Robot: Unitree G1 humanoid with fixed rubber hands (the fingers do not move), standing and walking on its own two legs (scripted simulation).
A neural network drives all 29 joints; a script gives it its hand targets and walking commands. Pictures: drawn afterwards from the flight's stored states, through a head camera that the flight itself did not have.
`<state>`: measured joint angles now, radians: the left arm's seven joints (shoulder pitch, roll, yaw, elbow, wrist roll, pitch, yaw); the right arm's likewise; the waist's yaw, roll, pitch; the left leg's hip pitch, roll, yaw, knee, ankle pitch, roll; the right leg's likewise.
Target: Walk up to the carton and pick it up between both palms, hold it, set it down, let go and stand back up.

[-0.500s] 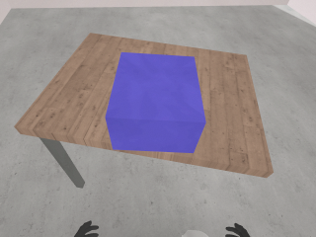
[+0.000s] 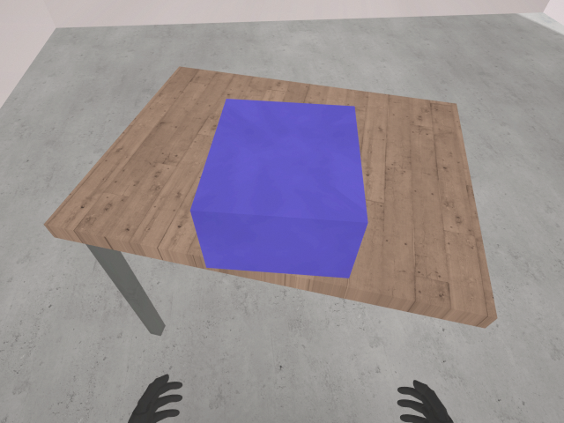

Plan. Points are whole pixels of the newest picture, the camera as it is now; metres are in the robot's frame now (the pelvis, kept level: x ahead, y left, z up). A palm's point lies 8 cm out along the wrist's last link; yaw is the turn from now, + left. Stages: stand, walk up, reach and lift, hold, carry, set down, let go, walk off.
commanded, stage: walk up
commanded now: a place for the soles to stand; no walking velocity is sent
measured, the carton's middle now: (283, 183) +0.55 +0.01 -0.01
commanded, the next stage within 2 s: reach and lift in 1.18 s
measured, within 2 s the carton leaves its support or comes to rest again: neither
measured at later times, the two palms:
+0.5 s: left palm out of the picture +0.07 +0.22 -0.12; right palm out of the picture +0.13 -0.22 -0.10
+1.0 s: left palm out of the picture +0.08 +0.21 -0.12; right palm out of the picture +0.13 -0.23 -0.10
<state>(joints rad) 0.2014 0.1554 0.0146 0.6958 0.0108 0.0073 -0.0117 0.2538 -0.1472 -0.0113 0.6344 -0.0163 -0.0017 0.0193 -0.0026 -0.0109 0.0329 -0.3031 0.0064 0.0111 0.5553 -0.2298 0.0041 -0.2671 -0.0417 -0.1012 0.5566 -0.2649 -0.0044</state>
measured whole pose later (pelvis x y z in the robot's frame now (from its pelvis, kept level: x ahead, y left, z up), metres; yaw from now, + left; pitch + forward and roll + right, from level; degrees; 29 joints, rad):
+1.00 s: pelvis +0.00 -0.03 +0.00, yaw +6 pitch -1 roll -1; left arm 0.26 0.19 0.02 0.70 0.01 0.03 -0.02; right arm 0.28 -0.15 -0.01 0.68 -0.02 -0.01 -0.01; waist 0.00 -0.01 0.03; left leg -0.33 0.01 -0.10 0.57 -0.22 -0.04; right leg -0.24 -0.03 -0.20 0.55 -0.29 -0.04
